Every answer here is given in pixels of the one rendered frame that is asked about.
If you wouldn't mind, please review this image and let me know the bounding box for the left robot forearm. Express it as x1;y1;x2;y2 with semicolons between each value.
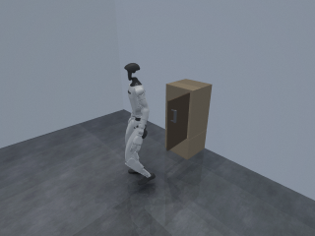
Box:
136;108;150;137

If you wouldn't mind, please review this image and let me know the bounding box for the right robot forearm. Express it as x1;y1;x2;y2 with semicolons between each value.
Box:
131;110;136;119

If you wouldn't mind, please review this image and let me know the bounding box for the left robot foot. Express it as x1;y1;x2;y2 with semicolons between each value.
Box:
138;172;156;186

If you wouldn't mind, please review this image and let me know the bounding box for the left robot upper arm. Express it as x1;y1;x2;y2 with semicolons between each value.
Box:
134;86;150;114

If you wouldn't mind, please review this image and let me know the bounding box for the handle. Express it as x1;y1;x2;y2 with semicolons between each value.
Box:
170;109;177;123

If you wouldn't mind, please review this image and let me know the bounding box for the right robot shin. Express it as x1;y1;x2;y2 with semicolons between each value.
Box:
132;150;140;161

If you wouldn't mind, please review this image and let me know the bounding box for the left robot hand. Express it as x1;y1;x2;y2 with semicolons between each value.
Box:
130;135;143;152

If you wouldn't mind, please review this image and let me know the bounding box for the cupboard door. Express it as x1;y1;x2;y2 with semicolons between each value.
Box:
166;92;190;151

